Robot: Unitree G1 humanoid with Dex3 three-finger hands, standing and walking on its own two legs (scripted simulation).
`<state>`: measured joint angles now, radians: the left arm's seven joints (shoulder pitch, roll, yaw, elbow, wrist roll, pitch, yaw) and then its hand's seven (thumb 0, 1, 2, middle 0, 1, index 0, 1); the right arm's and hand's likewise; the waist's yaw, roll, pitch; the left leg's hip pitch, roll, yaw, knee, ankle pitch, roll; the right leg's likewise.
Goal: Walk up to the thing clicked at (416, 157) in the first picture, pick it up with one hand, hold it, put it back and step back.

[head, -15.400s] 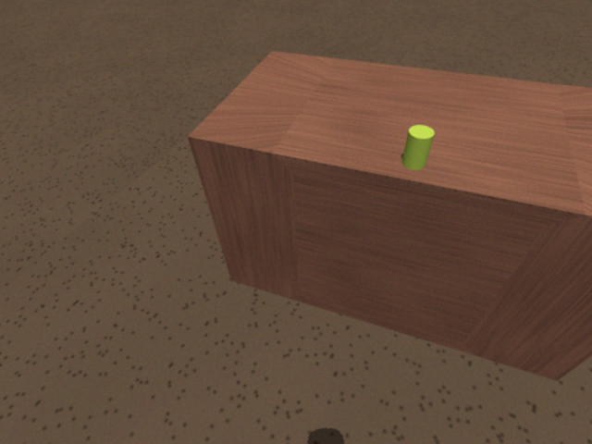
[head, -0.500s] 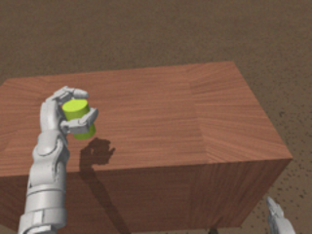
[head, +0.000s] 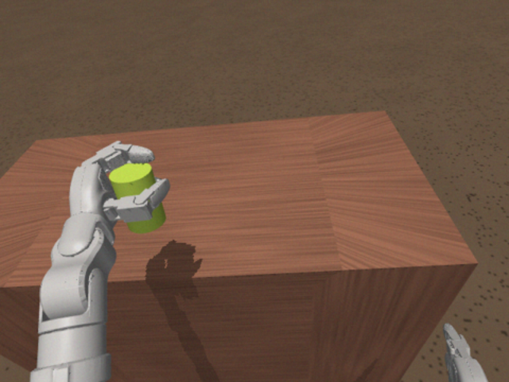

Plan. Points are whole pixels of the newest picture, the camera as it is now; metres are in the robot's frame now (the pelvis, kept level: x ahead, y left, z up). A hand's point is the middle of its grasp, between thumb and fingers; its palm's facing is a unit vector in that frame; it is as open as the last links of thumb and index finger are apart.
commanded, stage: lift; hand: left
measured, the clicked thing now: (139, 198) +0.35 +0.19 +0.18
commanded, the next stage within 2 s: hold in 0.20 s
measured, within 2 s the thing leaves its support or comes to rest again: neither
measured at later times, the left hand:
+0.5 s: hand (126, 176) +0.35 +0.18 +0.23, palm faces +0.14 -0.99 +0.00, open 7.3 cm
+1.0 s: hand (128, 181) +0.33 +0.18 +0.23, palm faces +0.12 -0.99 +0.00, open 7.3 cm
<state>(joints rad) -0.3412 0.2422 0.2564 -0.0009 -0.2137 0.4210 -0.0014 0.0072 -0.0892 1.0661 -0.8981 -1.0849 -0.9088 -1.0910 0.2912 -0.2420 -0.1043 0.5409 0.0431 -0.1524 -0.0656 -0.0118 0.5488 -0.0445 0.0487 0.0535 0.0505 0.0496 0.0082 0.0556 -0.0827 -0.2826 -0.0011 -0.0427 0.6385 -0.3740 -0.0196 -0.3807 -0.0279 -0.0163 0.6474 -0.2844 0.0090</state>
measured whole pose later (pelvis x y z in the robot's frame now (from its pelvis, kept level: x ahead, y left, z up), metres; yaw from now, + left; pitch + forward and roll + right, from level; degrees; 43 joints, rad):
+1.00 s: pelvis +0.00 +0.01 +0.01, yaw +0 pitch +0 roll +0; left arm -0.32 0.22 0.26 -0.21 -0.24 0.64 0.00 0.01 -0.09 1.07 -0.90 -1.08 -0.91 -1.09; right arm 0.26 -0.24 -0.13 0.64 0.05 -0.23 -0.03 -0.01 0.54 -0.05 0.05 0.05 0.05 0.05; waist 0.03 0.07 -0.08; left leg -0.23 -0.01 -0.04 0.59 -0.35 -0.01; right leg -0.32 -0.03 -0.02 0.58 -0.26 0.02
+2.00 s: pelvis +0.00 +0.01 +0.01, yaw +0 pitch -1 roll +0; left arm -0.31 0.22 0.26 -0.22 -0.23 0.61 0.02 0.01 -0.10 1.08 -0.90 -1.08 -0.92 -1.10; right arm 0.25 -0.23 -0.11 0.65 0.04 -0.26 -0.07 -0.01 0.54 -0.05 0.05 0.05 0.05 0.05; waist 0.02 0.06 -0.07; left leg -0.23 -0.01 -0.05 0.59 -0.35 -0.01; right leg -0.32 -0.03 -0.02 0.59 -0.26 0.02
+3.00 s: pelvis +0.00 +0.01 +0.01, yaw +0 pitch -1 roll +0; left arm -0.30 0.22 0.26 -0.22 -0.22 0.59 0.03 0.01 -0.10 1.09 -0.90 -1.07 -0.92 -1.12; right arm 0.26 -0.23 -0.12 0.65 0.04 -0.25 -0.06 -0.01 0.54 -0.05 0.05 0.05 0.05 0.05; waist 0.02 0.06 -0.07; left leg -0.23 0.00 -0.04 0.59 -0.35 -0.01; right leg -0.31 -0.03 -0.02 0.58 -0.25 0.02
